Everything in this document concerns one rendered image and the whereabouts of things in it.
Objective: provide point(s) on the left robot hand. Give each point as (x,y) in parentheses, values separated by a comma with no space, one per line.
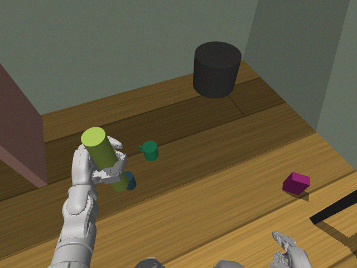
(85,170)

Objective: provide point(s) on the right robot hand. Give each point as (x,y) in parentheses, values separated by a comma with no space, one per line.
(296,258)

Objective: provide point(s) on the left robot arm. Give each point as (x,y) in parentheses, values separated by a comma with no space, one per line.
(75,246)

